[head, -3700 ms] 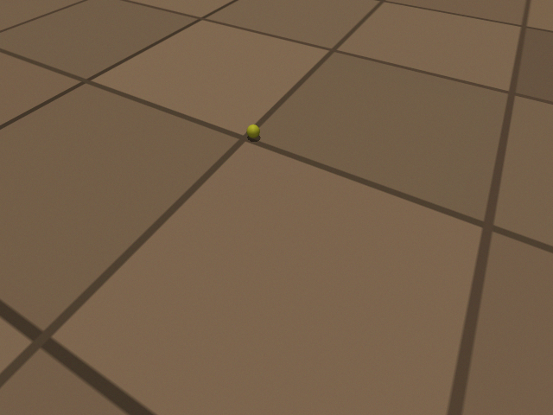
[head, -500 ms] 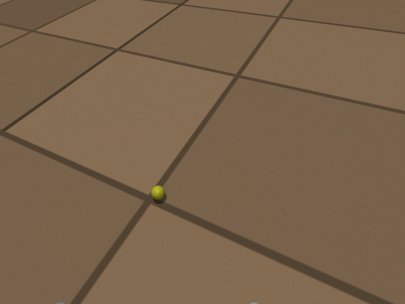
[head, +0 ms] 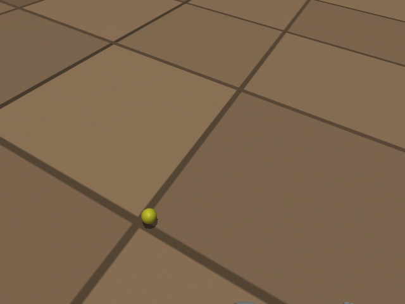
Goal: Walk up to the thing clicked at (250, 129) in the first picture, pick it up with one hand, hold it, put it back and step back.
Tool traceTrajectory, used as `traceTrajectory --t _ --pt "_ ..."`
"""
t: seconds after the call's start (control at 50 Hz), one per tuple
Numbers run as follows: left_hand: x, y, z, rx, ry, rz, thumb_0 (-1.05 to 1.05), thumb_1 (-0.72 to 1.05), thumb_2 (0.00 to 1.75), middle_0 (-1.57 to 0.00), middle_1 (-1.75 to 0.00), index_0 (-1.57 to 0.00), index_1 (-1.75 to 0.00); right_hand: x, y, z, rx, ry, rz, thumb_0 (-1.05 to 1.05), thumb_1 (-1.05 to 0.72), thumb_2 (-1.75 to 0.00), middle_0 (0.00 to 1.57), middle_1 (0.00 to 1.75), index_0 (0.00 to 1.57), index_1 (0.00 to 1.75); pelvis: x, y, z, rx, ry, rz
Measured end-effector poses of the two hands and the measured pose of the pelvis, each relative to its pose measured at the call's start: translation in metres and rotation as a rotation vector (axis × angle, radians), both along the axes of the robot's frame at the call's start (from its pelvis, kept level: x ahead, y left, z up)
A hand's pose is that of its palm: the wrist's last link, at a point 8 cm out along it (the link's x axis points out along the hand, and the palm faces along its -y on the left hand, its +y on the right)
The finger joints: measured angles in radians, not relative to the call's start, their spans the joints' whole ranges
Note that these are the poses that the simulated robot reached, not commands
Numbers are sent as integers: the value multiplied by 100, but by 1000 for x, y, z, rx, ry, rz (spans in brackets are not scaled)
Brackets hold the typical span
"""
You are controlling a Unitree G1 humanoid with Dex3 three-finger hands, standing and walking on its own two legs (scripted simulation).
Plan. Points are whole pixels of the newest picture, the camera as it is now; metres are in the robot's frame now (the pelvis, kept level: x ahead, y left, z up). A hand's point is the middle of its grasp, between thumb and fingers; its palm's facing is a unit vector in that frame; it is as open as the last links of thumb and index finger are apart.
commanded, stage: walk up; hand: left
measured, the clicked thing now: (148, 216) +0.64 +0.22 -0.73
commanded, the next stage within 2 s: none
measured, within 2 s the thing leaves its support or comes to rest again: neither
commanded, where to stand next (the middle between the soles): +0.32 +0.01 m, yaw -1 degrees
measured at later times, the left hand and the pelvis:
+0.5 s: hand (77, 278) +0.21 +0.26 -0.11, palm faces -0.03 -0.90 -0.43, open 7.4 cm; pelvis +0.15 -0.02 +0.00, yaw +0 degrees
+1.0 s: hand (81, 246) +0.29 +0.29 -0.16, palm faces -0.07 -0.92 -0.40, open 7.4 cm; pelvis +0.24 +0.01 -0.01, yaw -2 degrees
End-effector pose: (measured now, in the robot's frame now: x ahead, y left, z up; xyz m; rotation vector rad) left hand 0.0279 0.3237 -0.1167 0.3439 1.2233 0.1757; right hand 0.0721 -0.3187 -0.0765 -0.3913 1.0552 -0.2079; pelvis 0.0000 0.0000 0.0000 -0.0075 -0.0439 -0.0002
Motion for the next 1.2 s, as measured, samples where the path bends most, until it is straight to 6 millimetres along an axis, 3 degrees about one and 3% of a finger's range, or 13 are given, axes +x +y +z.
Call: traceTrajectory --t 0.16,0.24,0.32,0.42,0.52,0.6,0.68,0.84,1.04,1.2 --pt "79 -8 16 -8 -38 -55 1 90 90 -21 -30 -20 -30 19 -2 -6 25 61 -33 1 -90 -90 21 30 21 30 50 -1 7 16 0 -14" --pt "121 -18 24 20 -69 -70 1 90 90 -21 -30 -20 -30 33 -14 -22 54 93 -55 1 -90 -90 21 30 21 30 79 -12 2 26 3 -15" --pt "154 -27 26 69 -135 -67 1 90 90 -21 -30 -20 -30 60 -27 -46 69 123 -55 1 -90 -90 21 30 21 30 107 -26 -11 10 -6 -10" --pt "169 -32 40 74 -151 -34 1 90 90 -21 -30 -20 -30 108 -22 -46 91 118 -19 1 -91 -90 20 30 20 30 132 -26 -2 9 -12 -5" --pt "173 -21 42 76 -110 -19 0 90 90 -21 -30 -21 -30 153 -14 -36 93 89 19 1 -91 -90 20 30 20 30 157 -18 3 1 -5 -3" --pt "180 -3 29 68 -73 2 1 90 90 -21 -30 -21 -30 185 -4 -28 59 74 30 1 -91 -90 20 30 20 30 179 -5 -1 -7 -4 -1" --pt "197 16 3 51 -30 16 1 90 90 -21 -30 -20 -30 210 10 -28 8 40 15 1 -91 -90 20 30 21 30 201 13 -13 4 -7 -1" --pt "239 15 -4 14 2 -19 1 90 90 -21 -30 -20 -30 222 26 -15 5 39 -17 1 -91 -90 21 30 21 30 223 21 -4 4 -2 -22" --pt "264 0 0 48 16 -15 1 90 90 -21 -30 -20 -30 235 19 -43 54 91 -64 1 -91 -90 21 30 21 30 240 9 -10 9 -2 -34" --pt "308 -16 11 14 -41 -31 1 90 90 -21 -30 -20 -30 244 32 -46 107 130 -63 1 -91 -90 21 30 21 30 252 8 2 13 2 -34"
